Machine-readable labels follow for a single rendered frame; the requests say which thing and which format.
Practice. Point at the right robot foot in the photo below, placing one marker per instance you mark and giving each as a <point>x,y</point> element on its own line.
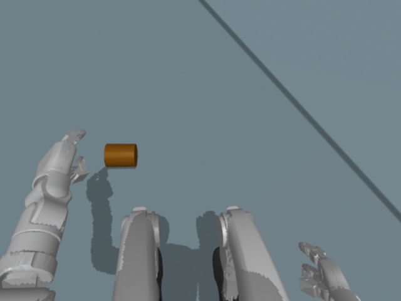
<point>218,274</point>

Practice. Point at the left robot arm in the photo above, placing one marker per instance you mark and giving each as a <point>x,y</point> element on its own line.
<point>30,261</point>

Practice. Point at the can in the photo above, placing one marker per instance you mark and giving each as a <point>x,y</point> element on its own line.
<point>120,155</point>

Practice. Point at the right robot hand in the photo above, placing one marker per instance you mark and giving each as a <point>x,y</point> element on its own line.
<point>320,282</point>

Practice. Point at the right robot arm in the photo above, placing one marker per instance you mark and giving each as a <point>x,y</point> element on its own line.
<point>343,294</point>

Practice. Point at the left robot hand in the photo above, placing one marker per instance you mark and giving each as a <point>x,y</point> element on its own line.
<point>60,158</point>

